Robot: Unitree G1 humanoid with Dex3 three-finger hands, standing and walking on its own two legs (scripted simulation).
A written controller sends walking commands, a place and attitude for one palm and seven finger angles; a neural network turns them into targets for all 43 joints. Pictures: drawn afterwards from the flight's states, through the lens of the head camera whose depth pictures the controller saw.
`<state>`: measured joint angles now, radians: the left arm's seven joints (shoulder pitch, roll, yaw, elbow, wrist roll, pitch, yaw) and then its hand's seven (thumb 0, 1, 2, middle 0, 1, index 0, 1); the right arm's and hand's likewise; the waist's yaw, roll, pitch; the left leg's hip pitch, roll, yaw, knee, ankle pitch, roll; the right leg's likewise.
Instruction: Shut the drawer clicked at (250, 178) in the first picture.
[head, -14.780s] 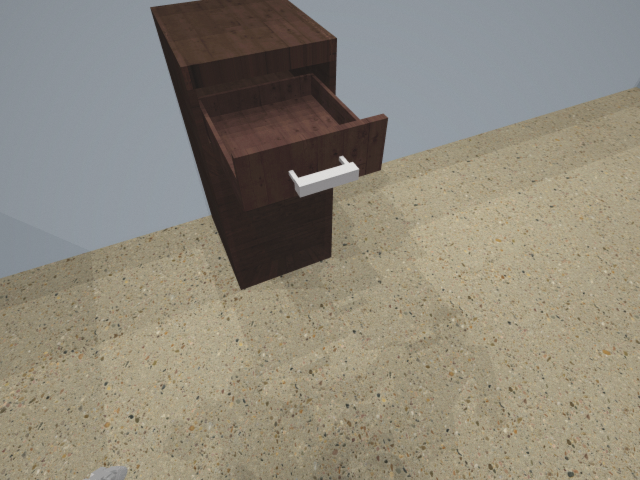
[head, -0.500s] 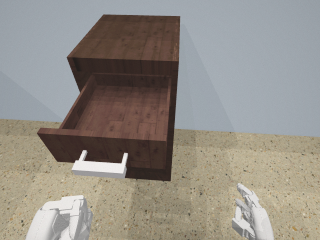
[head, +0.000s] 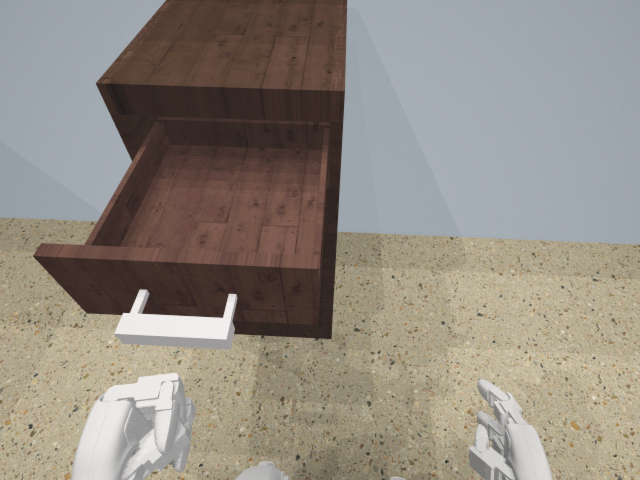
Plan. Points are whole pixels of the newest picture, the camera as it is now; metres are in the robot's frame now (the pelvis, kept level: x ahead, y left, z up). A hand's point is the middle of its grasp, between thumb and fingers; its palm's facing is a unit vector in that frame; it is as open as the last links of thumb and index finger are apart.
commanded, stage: bring the fist close to the handle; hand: left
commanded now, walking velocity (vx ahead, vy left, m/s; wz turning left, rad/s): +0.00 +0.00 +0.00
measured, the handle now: (182, 314) +0.31 +0.20 +0.03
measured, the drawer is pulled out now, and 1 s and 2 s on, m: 0.30 0.30 0.23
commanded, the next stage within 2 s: push the drawer shut in 0.86 s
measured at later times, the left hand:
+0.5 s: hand (203, 408) +0.20 +0.15 +0.03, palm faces +0.00 -1.00 -0.03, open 3.3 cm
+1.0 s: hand (197, 416) +0.19 +0.15 +0.03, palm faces +0.00 -1.00 -0.02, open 3.3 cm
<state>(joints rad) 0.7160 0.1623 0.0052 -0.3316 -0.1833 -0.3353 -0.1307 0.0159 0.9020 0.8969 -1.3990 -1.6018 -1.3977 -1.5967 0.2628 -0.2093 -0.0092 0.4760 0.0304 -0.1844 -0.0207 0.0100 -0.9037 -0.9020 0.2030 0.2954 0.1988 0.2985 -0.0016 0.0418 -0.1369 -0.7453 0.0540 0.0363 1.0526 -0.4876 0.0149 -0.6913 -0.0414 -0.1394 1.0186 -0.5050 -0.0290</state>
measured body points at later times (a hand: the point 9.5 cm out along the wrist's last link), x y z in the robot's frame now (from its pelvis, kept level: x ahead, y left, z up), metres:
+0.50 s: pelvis +0.00 +0.00 -0.03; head +0.06 +0.00 +0.42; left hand +0.19 +0.20 +0.03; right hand +0.18 -0.24 -0.10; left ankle +0.02 +0.11 -0.67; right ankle +0.00 -0.10 -0.67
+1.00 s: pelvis +0.00 +0.00 -0.03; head +0.06 +0.01 +0.42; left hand +0.19 +0.20 +0.04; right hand +0.18 -0.23 -0.10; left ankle +0.02 +0.11 -0.67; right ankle +0.00 -0.10 -0.67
